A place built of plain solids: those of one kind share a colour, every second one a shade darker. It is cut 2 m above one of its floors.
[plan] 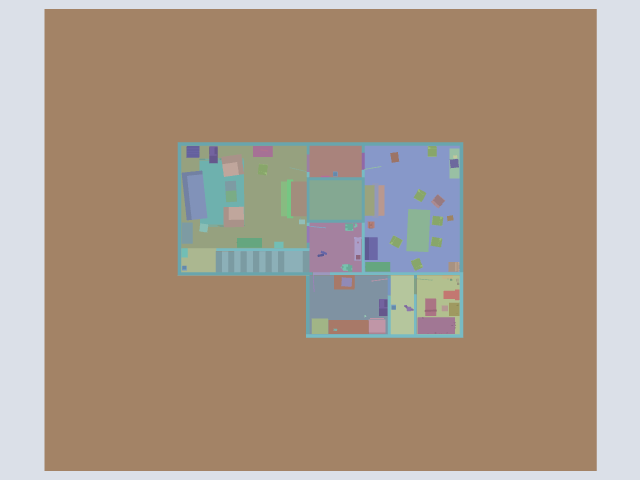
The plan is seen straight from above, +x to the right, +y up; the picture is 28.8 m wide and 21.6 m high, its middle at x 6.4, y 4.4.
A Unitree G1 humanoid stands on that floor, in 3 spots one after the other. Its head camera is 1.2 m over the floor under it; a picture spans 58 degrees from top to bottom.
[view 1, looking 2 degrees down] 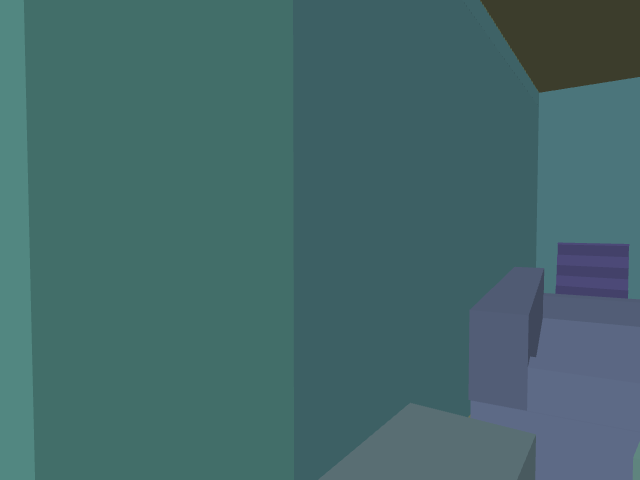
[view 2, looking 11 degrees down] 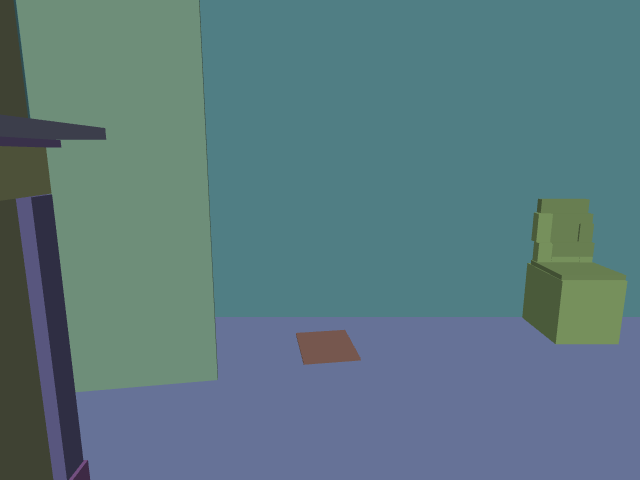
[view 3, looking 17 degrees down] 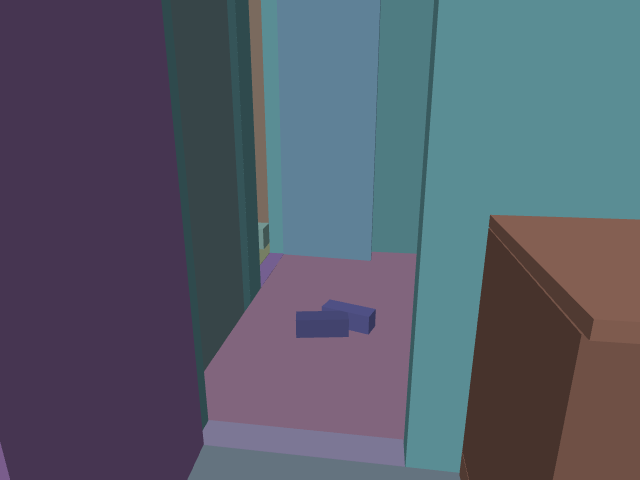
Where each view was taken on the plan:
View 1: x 0.93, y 3.42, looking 125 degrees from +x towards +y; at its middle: wall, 1.35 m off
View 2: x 9.72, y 5.53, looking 90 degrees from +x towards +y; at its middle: wall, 3.17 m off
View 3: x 6.72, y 1.57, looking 98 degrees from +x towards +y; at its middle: leaf_back_lobby_door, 3.58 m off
